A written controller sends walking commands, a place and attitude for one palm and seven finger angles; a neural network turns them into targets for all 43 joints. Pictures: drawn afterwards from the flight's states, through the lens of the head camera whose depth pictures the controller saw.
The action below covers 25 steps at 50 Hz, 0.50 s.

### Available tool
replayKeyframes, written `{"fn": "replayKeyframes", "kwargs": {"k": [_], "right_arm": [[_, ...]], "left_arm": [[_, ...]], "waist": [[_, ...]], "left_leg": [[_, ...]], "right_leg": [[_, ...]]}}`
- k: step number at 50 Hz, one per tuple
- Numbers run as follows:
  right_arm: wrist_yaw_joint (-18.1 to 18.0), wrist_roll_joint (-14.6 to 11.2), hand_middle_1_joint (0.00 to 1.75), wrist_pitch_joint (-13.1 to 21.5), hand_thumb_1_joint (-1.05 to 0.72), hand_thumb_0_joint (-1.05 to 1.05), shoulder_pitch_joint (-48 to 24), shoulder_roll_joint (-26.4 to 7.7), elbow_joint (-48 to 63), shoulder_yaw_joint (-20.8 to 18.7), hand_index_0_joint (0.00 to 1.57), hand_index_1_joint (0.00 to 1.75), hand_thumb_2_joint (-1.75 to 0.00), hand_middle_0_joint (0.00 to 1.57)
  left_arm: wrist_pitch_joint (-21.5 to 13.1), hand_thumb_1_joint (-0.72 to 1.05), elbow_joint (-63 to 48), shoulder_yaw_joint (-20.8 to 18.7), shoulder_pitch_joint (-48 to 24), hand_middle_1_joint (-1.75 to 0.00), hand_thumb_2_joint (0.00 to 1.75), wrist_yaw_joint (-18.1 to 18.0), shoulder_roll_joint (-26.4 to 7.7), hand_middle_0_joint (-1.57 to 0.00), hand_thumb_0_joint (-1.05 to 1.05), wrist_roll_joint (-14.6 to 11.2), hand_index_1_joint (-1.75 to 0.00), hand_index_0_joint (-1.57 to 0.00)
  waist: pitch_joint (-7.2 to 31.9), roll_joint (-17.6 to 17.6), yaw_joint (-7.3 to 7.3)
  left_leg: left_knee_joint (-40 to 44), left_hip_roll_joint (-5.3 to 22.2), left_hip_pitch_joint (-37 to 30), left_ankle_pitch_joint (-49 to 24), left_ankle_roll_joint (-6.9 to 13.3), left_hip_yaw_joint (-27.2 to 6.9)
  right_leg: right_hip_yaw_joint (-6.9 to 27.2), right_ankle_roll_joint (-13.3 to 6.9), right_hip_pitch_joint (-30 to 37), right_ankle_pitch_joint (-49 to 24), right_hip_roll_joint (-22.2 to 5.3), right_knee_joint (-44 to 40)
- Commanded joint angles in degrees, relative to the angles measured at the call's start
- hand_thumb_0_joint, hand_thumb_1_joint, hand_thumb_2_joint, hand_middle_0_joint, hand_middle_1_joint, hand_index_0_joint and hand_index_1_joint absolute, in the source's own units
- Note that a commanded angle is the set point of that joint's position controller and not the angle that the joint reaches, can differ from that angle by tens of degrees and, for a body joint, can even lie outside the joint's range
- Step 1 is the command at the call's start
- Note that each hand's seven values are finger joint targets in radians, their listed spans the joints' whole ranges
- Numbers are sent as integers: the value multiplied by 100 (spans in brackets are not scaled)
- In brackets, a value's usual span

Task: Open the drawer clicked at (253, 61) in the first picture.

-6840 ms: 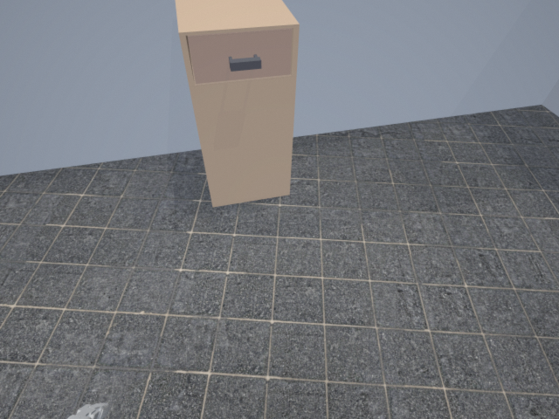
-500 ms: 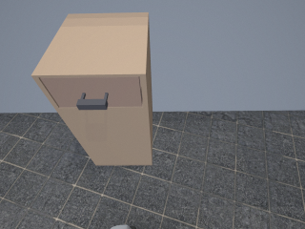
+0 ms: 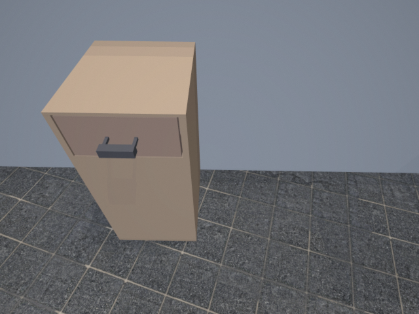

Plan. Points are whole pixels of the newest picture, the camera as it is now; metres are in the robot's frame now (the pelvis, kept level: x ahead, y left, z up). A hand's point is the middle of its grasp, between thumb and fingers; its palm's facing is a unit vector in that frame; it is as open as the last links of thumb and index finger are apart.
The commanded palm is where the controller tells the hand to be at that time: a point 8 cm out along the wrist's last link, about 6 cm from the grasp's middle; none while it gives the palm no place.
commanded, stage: come to a stop and stand still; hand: left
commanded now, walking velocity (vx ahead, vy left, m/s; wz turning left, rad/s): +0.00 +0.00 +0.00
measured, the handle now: (119, 145) +0.55 +0.30 -0.05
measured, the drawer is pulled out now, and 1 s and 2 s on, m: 0.00 0.00 0.00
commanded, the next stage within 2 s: look again from close up in 0.06 s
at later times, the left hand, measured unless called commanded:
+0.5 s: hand out of the picture +0.01 +0.24 -0.18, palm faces +0.06 -0.97 -0.22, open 7.4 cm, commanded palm none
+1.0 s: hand out of the picture -0.06 +0.25 -0.18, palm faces +0.02 -0.99 -0.15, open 7.4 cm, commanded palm none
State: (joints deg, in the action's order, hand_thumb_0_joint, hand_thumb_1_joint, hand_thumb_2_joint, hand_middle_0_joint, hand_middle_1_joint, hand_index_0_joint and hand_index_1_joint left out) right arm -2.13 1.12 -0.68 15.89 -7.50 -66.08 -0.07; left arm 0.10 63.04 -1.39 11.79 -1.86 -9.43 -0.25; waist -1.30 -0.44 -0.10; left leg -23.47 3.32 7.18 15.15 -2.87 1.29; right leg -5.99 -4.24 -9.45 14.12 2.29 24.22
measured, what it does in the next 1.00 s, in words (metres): shifts its weight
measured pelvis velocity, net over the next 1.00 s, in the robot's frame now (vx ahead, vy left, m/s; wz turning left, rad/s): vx -0.02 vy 0.09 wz -0.02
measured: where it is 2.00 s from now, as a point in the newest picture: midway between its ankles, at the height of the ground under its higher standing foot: outside the picture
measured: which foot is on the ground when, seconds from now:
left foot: down 0.00-1.00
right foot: down 0.00-1.00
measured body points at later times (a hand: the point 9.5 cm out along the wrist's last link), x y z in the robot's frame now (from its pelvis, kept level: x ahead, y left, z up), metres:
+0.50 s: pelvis -0.01 +0.05 +0.00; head -0.03 +0.06 +0.44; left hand +0.01 +0.29 -0.16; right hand +0.02 -0.22 -0.14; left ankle -0.03 +0.15 -0.74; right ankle -0.01 -0.06 -0.74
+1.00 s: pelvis -0.02 +0.09 +0.00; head -0.03 +0.10 +0.45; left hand -0.06 +0.30 -0.17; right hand -0.04 -0.15 -0.16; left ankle -0.03 +0.15 -0.74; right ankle -0.01 -0.06 -0.74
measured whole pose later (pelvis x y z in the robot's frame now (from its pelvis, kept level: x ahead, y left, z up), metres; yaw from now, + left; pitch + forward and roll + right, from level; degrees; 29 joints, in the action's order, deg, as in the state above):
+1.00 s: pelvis -0.02 +0.09 +0.00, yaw -1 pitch -2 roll +0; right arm -0.9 1.3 -0.4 19.4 -9.6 -63.5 -0.4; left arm 0.8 63.2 -0.1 22.3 -1.2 -8.2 1.7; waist 0.4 1.0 0.3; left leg -25.9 -3.0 8.7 15.6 4.7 4.5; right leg -2.4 0.4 -12.0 16.0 -3.9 28.0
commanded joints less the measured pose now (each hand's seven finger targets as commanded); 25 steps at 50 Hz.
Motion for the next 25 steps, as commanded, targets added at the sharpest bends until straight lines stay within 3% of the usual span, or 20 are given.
{"fn": "replayKeyframes", "kwargs": {"k": [1, 7, 8, 9, 10, 11, 12, 14, 18, 20, 25], "right_arm": [[-37, -8, 30, 34, -90, 0, 385, -467, 128, -47, 20, 30, -90, 20], [-36, -10, 30, 61, -90, 0, 587, -419, 113, -30, 20, 30, -90, 20], [51, 16, 30, 58, -90, 0, 382, -1173, 888, -200, 20, 30, -90, 20], [6, 58, 30, 131, -90, 0, 329, -1054, 965, -203, 20, 30, -90, 20], [-22, 66, 30, 190, -90, 0, 509, -951, 961, -232, 20, 30, -90, 20], [-44, 37, 30, 193, -90, 0, 541, -886, 963, -248, 20, 30, -90, 20], [-54, 16, 30, 187, -90, 0, 513, -880, 992, -263, 20, 30, -90, 20], [-34, 18, 30, 144, -90, 0, 576, -840, 980, -241, 20, 30, -90, 20], [-9, -2, 30, 213, -90, 0, 502, -952, 930, -189, 20, 30, -90, 20], [-11, -7, 30, 239, -90, 0, 358, -1086, 940, -184, 20, 30, -90, 20], [27, 5, 30, 218, -90, 0, 87, -1163, 943, -120, 20, 30, -90, 20]], "left_arm": [[-48, 90, -37, -41, 394, -30, 90, 0, -528, -20, 0, 28, -30, -20], [-87, 90, 31, -24, 644, -30, 90, -2, -405, -20, 0, 31, -30, -20], [-207, 90, -522, -3, 619, -30, 90, -16, -1356, -20, 0, 166, -30, -20], [-252, 90, -468, -125, 663, -30, 90, -48, -1028, -20, 0, 84, -30, -20], [-287, 90, -598, -132, 679, -30, 90, -47, -1079, -20, 0, 115, -30, -20], [-283, 90, -630, -173, 745, -30, 90, -44, -1042, -20, 0, 130, -30, -20], [-273, 90, -652, -188, 765, -30, 90, -47, -1041, -20, 0, 138, -30, -20], [-206, 90, -692, -150, 713, -30, 90, -53, -907, -20, 0, 136, -30, -20], [-181, 90, -712, -109, 656, -30, 90, -42, -876, -20, 0, 97, -30, -20], [-167, 90, -679, -86, 695, -30, 90, -35, -881, -20, 0, 85, -30, -20], [-83, 90, -616, 13, 627, -30, 90, -14, -820, -20, 0, 88, -30, -20]], "waist": [[-440, 120, 47], [-390, 162, 17], [-1090, 470, -175], [-204, 160, -72], [505, 101, -103], [651, 248, -71], [533, 501, -50], [165, 671, -104], [-54, -98, -70], [-72, -161, 0], [-279, -220, 68]], "left_leg": [[398, 228, 408, -419, 296, -195], [416, 207, 308, -441, 330, -173], [-162, -7, 747, -579, 351, -356], [-375, 129, 719, -121, 396, -250], [-613, -26, 669, -342, 432, -256], [-783, -111, 786, -189, 421, -165], [-907, -124, 947, -33, 430, -158], [-868, -64, 937, -2, 499, -125], [-246, 124, 630, -911, 526, -322], [-172, 276, 683, -1364, 543, -449], [223, 334, 970, -778, 549, -632]], "right_leg": [[983, 212, -44, -134, -891, -950], [1024, 197, -141, 12, -877, -1021], [1025, 213, -439, -612, -833, -690], [1326, 73, -257, -158, -1201, -521], [1400, -41, 184, -697, -1244, -519], [1486, -68, 358, -1005, -1353, -573], [1503, -127, 376, -1254, -1432, -583], [1373, -191, -9, -615, -1395, -678], [866, -18, -134, -788, -940, -278], [672, 74, -7, -1148, -844, -52], [606, 214, 40, -613, -822, -138]]}}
